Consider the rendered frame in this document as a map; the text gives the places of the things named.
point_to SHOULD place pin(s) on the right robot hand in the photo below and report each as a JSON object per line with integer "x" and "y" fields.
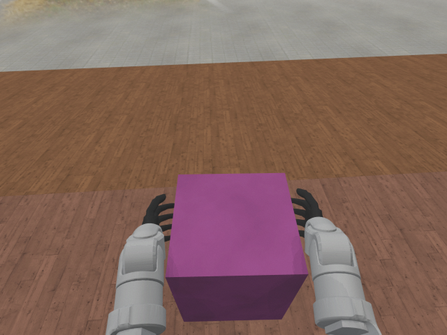
{"x": 309, "y": 204}

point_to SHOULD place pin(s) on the left robot hand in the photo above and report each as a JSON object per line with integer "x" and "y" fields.
{"x": 153, "y": 211}

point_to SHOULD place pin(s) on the left robot forearm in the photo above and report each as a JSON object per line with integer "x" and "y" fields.
{"x": 138, "y": 308}

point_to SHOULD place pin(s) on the right robot forearm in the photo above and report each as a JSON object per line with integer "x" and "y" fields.
{"x": 340, "y": 307}

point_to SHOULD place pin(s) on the carton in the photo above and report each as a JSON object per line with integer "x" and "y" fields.
{"x": 235, "y": 251}

